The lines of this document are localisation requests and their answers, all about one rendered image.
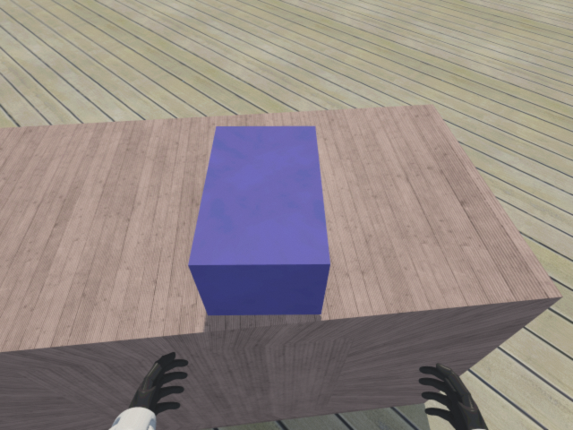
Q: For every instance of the robot left hand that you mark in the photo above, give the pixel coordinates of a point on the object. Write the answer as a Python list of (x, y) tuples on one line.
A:
[(150, 391)]

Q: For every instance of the carton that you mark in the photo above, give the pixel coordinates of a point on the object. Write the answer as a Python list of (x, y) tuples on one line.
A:
[(260, 246)]

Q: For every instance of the robot right hand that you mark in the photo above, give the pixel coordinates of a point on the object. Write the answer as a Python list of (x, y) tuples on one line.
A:
[(464, 413)]

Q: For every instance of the robot left forearm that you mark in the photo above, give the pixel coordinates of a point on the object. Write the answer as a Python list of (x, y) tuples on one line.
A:
[(135, 419)]

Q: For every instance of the pedestal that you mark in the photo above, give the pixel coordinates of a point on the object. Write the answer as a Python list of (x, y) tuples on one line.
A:
[(96, 228)]

